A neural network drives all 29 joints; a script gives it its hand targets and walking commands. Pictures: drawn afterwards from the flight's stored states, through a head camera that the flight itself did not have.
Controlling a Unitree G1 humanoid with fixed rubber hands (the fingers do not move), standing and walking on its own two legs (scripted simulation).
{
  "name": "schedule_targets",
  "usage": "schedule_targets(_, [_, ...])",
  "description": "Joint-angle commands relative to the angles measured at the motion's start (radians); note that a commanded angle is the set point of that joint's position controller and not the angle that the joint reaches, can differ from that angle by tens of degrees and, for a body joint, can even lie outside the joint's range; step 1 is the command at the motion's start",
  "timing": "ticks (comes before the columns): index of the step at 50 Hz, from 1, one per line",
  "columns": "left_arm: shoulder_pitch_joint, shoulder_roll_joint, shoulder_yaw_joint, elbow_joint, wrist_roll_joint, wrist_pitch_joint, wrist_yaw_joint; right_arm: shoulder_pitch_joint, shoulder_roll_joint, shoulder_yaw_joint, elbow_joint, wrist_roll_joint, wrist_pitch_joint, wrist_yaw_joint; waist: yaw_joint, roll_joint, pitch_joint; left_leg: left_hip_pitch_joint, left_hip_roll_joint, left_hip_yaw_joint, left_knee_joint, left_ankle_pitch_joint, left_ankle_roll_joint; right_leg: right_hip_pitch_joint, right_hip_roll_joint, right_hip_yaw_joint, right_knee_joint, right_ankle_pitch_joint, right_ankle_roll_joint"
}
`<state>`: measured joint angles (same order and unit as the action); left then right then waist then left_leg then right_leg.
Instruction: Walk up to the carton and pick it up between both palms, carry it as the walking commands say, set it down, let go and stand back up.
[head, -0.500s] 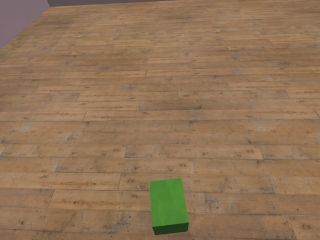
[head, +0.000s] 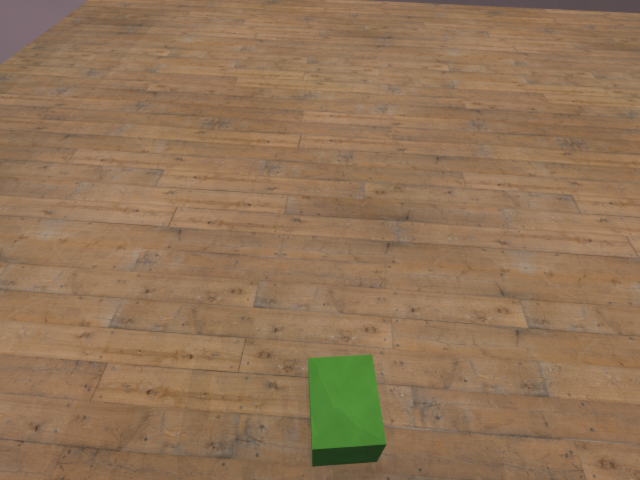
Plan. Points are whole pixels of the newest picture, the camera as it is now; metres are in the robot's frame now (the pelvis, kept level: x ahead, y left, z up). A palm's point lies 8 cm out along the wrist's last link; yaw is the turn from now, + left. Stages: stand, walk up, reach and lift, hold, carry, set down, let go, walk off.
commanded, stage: walk up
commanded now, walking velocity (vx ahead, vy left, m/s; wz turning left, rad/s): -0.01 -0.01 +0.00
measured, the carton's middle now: (342, 409) +0.44 -0.03 -0.68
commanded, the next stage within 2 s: stand in 0.82 s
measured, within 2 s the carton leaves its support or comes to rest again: neither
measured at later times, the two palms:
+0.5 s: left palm out of the picture +0.00 +0.21 -0.13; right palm out of the picture -0.02 -0.21 -0.14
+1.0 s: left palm out of the picture -0.03 +0.19 -0.13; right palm out of the picture -0.04 -0.23 -0.14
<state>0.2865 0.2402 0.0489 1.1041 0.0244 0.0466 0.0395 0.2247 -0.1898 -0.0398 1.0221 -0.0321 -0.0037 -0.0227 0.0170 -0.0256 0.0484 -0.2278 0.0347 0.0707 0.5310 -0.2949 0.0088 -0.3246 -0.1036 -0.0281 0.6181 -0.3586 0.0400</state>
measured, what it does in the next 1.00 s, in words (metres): steps on the spot: right foot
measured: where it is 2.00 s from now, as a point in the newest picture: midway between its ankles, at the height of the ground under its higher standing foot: outside the picture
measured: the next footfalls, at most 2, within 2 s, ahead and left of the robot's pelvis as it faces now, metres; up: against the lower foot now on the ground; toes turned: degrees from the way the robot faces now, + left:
right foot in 0.24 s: +0.03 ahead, -0.12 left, +0.00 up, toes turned -3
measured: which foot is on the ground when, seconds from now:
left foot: down 0.00-1.00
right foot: up 0.00-0.22, down 0.24-1.00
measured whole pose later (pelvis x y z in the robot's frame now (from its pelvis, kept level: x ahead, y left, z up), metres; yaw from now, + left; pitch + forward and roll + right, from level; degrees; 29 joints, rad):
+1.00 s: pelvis -0.01 -0.02 +0.01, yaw -1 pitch -2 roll +0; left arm 0.34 0.12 0.02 1.11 0.02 -0.02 0.04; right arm 0.32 -0.12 -0.02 1.15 -0.02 0.00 -0.04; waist 0.00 0.01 0.04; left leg -0.14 0.05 0.08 0.37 -0.20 -0.02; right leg -0.13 0.01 -0.10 0.37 -0.21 -0.04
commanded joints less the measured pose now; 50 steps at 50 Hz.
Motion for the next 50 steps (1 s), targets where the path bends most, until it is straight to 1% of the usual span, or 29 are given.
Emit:
schedule_targets(1, [0.025, 0.010, -0.006, -0.034, -0.004, 0.005, -0.011, 0.006, -0.110, -0.009, -0.022, 0.000, -0.013, -0.010, -0.004, 0.187, 0.068, -0.054, 0.248, -0.252, -0.354, 0.132, 0.087, -0.061, 0.029, 0.040, 0.166, -0.046, -0.018])
schedule_targets(2, [0.052, 0.008, -0.008, -0.023, -0.004, 0.000, -0.013, -0.011, -0.094, -0.005, -0.022, 0.004, -0.019, -0.012, 0.005, 0.189, 0.034, -0.007, 0.219, -0.196, -0.308, 0.274, 0.089, -0.052, 0.031, 0.036, 0.169, -0.031, -0.018])
schedule_targets(3, [0.068, 0.004, -0.010, -0.015, -0.003, -0.007, -0.013, -0.002, -0.083, -0.001, -0.014, 0.007, -0.025, -0.014, 0.005, 0.186, 0.006, 0.037, 0.206, -0.159, -0.276, 0.403, 0.094, -0.043, 0.035, 0.026, 0.163, -0.025, -0.017])
schedule_targets(4, [0.061, -0.001, -0.013, -0.018, -0.004, -0.012, -0.011, 0.021, -0.077, 0.000, -0.001, 0.007, -0.029, -0.016, -0.003, 0.181, -0.015, 0.082, 0.204, -0.144, -0.258, 0.494, 0.100, -0.035, 0.038, 0.021, 0.136, -0.025, -0.014])
schedule_targets(5, [0.042, -0.002, -0.016, -0.026, -0.007, -0.015, -0.009, 0.045, -0.078, -0.001, 0.013, 0.006, -0.030, -0.018, -0.016, 0.181, -0.025, 0.118, 0.209, -0.140, -0.247, 0.548, 0.107, -0.031, 0.041, 0.018, 0.101, -0.030, -0.012])
schedule_targets(7, [0.013, -0.007, -0.018, -0.040, -0.014, -0.019, -0.004, 0.070, -0.083, -0.004, 0.036, 0.006, -0.027, -0.022, -0.028, 0.183, -0.027, 0.148, 0.222, -0.152, -0.236, 0.578, 0.117, -0.011, 0.048, 0.009, 0.029, -0.028, -0.013])
schedule_targets(9, [0.027, -0.021, -0.022, -0.035, -0.015, -0.028, 0.001, 0.067, -0.083, -0.007, 0.053, 0.008, -0.021, -0.024, -0.015, 0.172, -0.028, 0.145, 0.212, -0.151, -0.215, 0.557, 0.110, 0.052, 0.058, -0.012, -0.097, 0.042, -0.018])
schedule_targets(10, [0.048, -0.030, -0.023, -0.026, -0.017, -0.035, 0.004, 0.061, -0.083, -0.008, 0.060, 0.011, -0.018, -0.024, -0.003, 0.163, -0.029, 0.129, 0.200, -0.145, -0.200, 0.534, 0.097, 0.105, 0.061, -0.033, -0.190, 0.103, -0.020])
schedule_targets(11, [0.074, -0.032, -0.021, -0.014, -0.018, -0.043, 0.007, 0.059, -0.079, -0.009, 0.064, 0.016, -0.015, -0.022, 0.007, 0.142, -0.034, 0.100, 0.181, -0.139, -0.187, 0.483, 0.079, 0.175, 0.049, -0.044, -0.274, 0.185, -0.025])
schedule_targets(12, [0.086, -0.011, -0.013, -0.011, -0.014, -0.053, 0.010, 0.071, -0.058, -0.003, 0.065, 0.018, -0.016, -0.020, 0.006, 0.095, -0.046, 0.052, 0.152, -0.126, -0.169, 0.397, 0.058, 0.252, -0.002, -0.007, -0.296, 0.291, -0.036])
schedule_targets(13, [0.069, 0.015, -0.008, -0.008, -0.010, -0.061, 0.009, 0.086, -0.025, 0.009, 0.061, 0.022, -0.017, -0.017, -0.006, 0.010, -0.039, 0.013, 0.095, -0.091, -0.171, 0.309, 0.029, 0.286, -0.054, 0.044, -0.286, 0.435, -0.054])
schedule_targets(14, [0.040, 0.010, -0.016, 0.008, -0.007, -0.061, 0.004, 0.095, 0.002, 0.018, 0.071, 0.023, -0.013, -0.020, -0.022, -0.059, -0.019, 0.061, 0.062, -0.067, -0.210, 0.197, 0.008, 0.236, -0.065, 0.062, -0.276, 0.467, -0.073])
schedule_targets(15, [0.028, -0.005, -0.020, 0.008, -0.003, -0.060, 0.003, 0.095, 0.000, 0.017, 0.081, 0.019, -0.010, -0.022, -0.027, -0.060, 0.001, 0.092, 0.068, -0.068, -0.225, 0.162, 0.007, 0.196, -0.056, 0.058, -0.286, 0.420, -0.071])
schedule_targets(16, [0.027, -0.023, -0.024, 0.009, -0.005, -0.060, 0.003, 0.089, -0.013, 0.012, 0.085, 0.019, -0.008, -0.021, -0.025, -0.028, 0.016, 0.101, 0.081, -0.075, -0.233, 0.177, 0.011, 0.177, -0.042, 0.044, -0.304, 0.369, -0.065])
schedule_targets(17, [0.023, -0.031, -0.025, 0.008, -0.006, -0.060, 0.004, 0.085, -0.018, 0.010, 0.089, 0.018, -0.008, -0.018, -0.022, -0.012, 0.023, 0.110, 0.089, -0.080, -0.237, 0.205, 0.014, 0.175, -0.032, 0.034, -0.313, 0.335, -0.062])
schedule_targets(19, [0.035, -0.040, -0.027, 0.013, -0.008, -0.063, 0.005, 0.097, -0.014, 0.008, 0.097, 0.019, -0.008, -0.017, -0.020, -0.005, 0.031, 0.115, 0.095, -0.082, -0.245, 0.224, 0.014, 0.176, -0.025, 0.027, -0.326, 0.299, -0.058])
schedule_targets(27, [0.072, -0.047, -0.027, 0.020, -0.004, -0.067, 0.002, 0.131, 0.003, 0.009, 0.124, 0.019, -0.005, -0.019, -0.021, 0.019, 0.042, 0.111, 0.091, -0.072, -0.250, 0.189, 0.008, 0.155, -0.020, 0.039, -0.341, 0.237, -0.054])
schedule_targets(37, [0.112, -0.048, -0.025, 0.012, -0.001, -0.066, 0.001, 0.157, 0.014, 0.011, 0.126, 0.017, -0.001, -0.019, -0.023, 0.015, 0.053, 0.094, 0.086, -0.062, -0.222, 0.170, 0.003, 0.125, -0.023, 0.056, -0.359, 0.171, -0.055])
schedule_targets(50, [0.124, -0.034, -0.021, -0.007, -0.004, -0.071, -0.001, 0.163, 0.008, 0.009, 0.118, 0.012, -0.006, -0.019, -0.018, 0.020, 0.056, 0.072, 0.089, -0.061, -0.216, 0.164, -0.002, 0.126, -0.022, 0.055, -0.356, 0.156, -0.060])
